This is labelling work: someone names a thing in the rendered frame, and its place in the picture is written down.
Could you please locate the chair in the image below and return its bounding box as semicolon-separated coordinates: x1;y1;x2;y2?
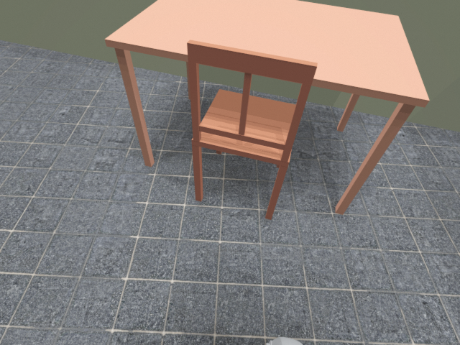
187;40;318;220

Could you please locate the table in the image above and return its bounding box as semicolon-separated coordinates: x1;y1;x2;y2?
105;0;430;215

